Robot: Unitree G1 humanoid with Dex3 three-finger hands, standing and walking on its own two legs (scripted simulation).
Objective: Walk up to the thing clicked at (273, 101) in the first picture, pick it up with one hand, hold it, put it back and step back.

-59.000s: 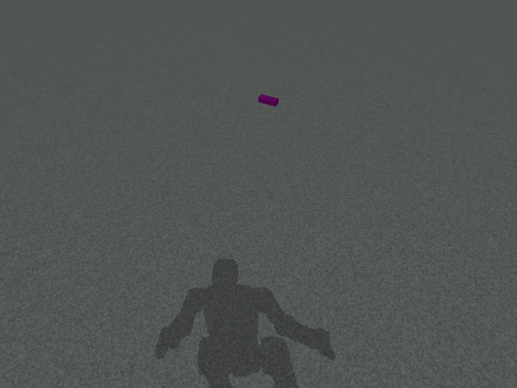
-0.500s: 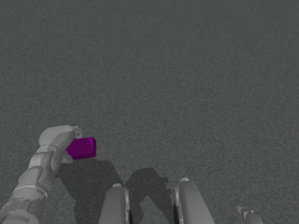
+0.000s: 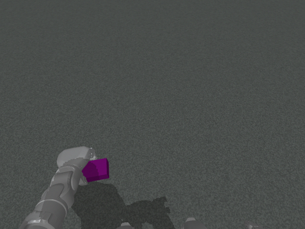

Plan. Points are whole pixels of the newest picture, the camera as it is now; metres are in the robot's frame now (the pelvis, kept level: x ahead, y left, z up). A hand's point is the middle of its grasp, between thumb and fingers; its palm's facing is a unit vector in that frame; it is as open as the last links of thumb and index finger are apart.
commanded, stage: lift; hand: left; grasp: from above
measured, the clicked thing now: (85, 172) +0.34 +0.22 -0.12
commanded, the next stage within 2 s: hold in 0.02 s
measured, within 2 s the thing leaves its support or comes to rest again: neither
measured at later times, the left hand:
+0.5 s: hand (77, 159) +0.34 +0.22 -0.03, palm faces -0.46 -0.06 -0.88, open 8.3 cm
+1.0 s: hand (76, 159) +0.33 +0.22 -0.01, palm faces -0.46 -0.05 -0.88, open 8.3 cm
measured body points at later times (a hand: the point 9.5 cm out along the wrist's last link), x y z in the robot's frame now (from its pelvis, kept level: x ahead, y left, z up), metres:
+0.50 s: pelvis +0.03 +0.00 +0.03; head +0.07 -0.01 +0.48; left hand +0.36 +0.22 +0.02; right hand +0.14 -0.27 -0.09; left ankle +0.04 +0.13 -0.68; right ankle +0.05 -0.15 -0.68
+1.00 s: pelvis +0.03 +0.00 +0.04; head +0.05 -0.02 +0.49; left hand +0.35 +0.22 +0.04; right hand +0.15 -0.27 -0.08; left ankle +0.04 +0.13 -0.68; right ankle +0.05 -0.15 -0.68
